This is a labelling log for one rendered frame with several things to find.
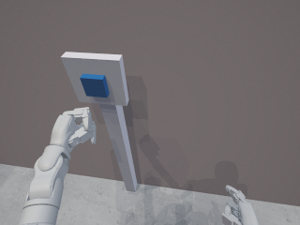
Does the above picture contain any left robot hand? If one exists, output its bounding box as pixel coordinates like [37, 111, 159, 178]
[50, 107, 97, 153]

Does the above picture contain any button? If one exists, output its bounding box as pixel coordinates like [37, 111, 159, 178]
[80, 74, 110, 98]

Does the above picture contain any left robot forearm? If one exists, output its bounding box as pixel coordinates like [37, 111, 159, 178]
[18, 144, 71, 225]

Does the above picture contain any right robot hand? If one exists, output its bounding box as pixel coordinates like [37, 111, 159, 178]
[222, 185, 260, 225]

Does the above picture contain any panel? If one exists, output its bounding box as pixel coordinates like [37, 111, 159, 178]
[61, 52, 137, 192]

